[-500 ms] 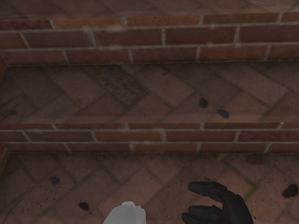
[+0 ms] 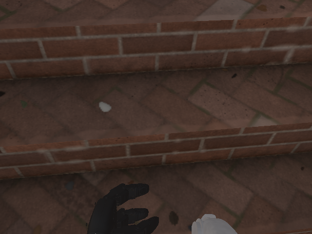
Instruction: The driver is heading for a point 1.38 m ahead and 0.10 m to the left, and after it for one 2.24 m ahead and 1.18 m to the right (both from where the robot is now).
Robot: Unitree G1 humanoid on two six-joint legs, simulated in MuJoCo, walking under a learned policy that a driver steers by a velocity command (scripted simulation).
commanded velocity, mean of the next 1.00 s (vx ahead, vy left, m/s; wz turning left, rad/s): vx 0.50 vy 0.00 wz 0.00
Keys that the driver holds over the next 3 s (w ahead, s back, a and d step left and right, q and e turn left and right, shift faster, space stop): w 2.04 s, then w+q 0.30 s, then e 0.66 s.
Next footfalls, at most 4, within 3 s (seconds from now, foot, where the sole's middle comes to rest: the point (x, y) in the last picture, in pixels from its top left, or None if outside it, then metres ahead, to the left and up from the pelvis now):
0.02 right None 0.19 -0.09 -0.61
0.50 left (123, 207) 0.43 0.09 -0.42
1.00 right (179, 97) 0.70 -0.09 -0.23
1.50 left None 0.93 0.08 -0.04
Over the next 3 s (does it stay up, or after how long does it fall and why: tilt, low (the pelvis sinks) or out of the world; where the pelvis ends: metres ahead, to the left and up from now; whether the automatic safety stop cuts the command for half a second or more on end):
stays up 1.39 0.00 1.11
